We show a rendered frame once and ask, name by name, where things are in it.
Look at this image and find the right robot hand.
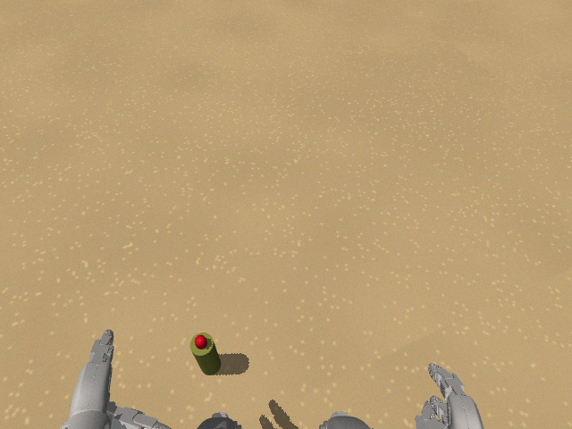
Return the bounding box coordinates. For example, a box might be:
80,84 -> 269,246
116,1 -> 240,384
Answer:
416,364 -> 484,429

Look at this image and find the left robot hand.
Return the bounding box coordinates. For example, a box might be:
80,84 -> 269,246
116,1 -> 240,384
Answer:
68,330 -> 172,429

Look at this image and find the bottle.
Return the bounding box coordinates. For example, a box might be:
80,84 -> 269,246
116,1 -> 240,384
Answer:
190,332 -> 221,375

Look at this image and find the left robot arm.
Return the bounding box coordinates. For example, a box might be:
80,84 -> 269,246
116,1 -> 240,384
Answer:
60,411 -> 111,429

